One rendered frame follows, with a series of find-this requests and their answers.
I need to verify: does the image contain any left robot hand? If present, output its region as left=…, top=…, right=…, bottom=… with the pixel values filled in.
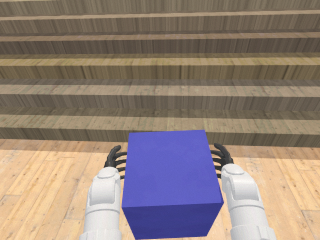
left=103, top=145, right=127, bottom=180

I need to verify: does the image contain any right robot forearm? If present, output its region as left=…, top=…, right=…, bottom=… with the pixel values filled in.
left=221, top=163, right=277, bottom=240

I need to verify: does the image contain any carton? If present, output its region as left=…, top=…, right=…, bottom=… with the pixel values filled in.
left=121, top=129, right=224, bottom=240

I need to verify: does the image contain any right robot hand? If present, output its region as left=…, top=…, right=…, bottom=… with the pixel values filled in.
left=210, top=143, right=234, bottom=179

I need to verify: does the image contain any left robot forearm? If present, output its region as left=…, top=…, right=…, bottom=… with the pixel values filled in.
left=79, top=167, right=122, bottom=240

